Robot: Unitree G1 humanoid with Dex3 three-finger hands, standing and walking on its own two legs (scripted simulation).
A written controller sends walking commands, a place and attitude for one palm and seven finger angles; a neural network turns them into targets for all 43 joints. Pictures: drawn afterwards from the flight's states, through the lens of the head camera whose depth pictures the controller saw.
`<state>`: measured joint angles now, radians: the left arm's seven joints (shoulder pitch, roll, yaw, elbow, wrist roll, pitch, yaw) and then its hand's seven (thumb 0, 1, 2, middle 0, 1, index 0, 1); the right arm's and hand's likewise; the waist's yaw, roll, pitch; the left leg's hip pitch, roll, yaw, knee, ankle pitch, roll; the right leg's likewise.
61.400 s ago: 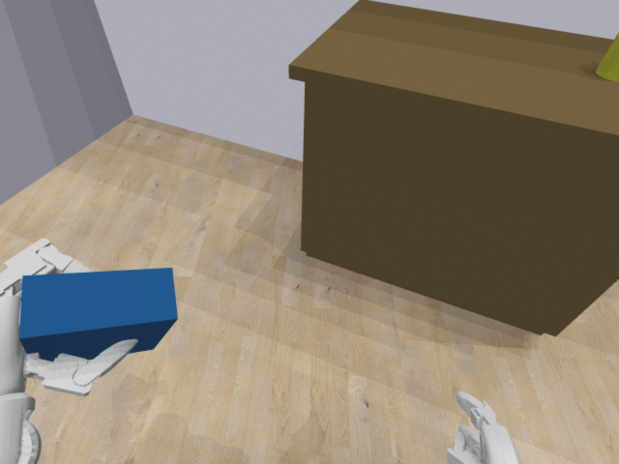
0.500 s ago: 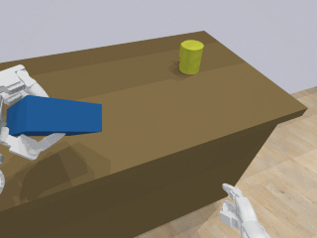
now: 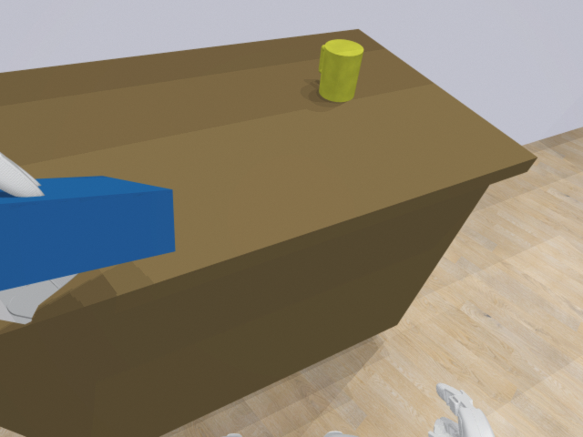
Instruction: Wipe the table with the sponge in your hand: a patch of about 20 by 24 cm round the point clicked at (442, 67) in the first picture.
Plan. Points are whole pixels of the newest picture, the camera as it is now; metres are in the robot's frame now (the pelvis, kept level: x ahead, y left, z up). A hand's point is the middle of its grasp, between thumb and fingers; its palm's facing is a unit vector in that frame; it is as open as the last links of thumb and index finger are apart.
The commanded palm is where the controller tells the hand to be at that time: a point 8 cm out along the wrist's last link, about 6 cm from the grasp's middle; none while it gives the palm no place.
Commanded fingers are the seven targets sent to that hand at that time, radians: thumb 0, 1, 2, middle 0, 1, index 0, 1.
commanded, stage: step back with the hand held close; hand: left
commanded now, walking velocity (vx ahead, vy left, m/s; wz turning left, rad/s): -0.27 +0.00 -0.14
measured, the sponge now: (87, 214) +0.25 +0.18 +0.25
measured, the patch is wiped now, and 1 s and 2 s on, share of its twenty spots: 1.00 1.00 1.00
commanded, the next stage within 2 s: stop stepping back and stand still in 0.46 s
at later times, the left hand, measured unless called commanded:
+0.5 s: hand out of the picture +0.12 +0.19 +0.28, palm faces +0.26 -0.88 -0.40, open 8.9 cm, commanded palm +0.06 +0.29 +0.32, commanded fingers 0.00 0.10 1.30 -1.20 -1.60 -1.20 -1.60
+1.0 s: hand out of the picture -0.02 +0.21 +0.32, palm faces +0.41 -0.87 -0.26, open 8.9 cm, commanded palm -0.06 +0.27 +0.32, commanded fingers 0.00 0.10 1.30 -1.20 -1.60 -1.20 -1.60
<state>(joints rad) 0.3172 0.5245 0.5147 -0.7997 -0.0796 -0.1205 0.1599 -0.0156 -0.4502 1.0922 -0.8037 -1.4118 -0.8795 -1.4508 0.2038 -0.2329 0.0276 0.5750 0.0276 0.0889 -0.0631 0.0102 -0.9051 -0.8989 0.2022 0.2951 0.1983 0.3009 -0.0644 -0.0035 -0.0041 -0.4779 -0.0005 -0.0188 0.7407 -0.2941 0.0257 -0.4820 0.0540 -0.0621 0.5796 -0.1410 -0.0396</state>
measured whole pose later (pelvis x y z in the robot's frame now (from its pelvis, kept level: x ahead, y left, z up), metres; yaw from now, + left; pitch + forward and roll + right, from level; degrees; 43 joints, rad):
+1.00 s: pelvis -0.26 +0.01 +0.00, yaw -7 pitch +0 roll -1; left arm 0.15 0.48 0.50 -0.65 -0.07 -0.14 0.15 -0.01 -0.46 1.10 -0.81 -1.42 -0.89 -1.46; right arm 0.21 -0.22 0.03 0.62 0.02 -0.04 -0.07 0.01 -0.90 -0.90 0.20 0.30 0.20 0.30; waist -0.03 0.00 -0.08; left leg -0.37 0.07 0.01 0.68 -0.38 0.02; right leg -0.55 0.01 -0.07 0.85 -0.44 -0.02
